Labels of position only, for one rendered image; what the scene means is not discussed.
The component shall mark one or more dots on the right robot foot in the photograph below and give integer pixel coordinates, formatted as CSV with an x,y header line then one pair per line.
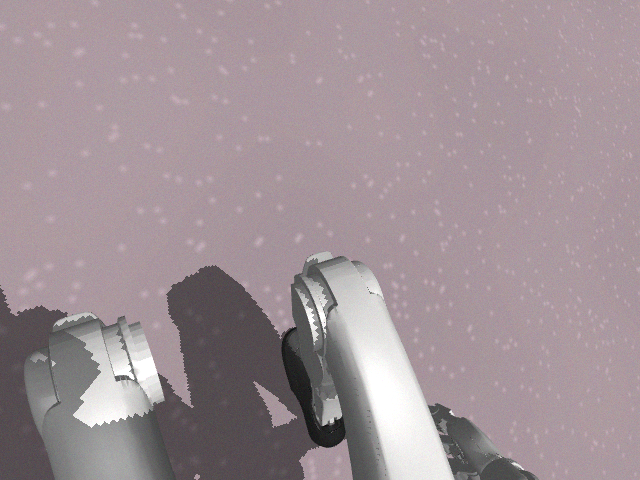
x,y
325,436

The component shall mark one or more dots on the right robot hand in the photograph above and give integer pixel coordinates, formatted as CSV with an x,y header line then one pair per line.
x,y
471,449

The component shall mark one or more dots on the right robot arm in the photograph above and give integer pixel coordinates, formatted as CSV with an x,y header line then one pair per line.
x,y
505,469

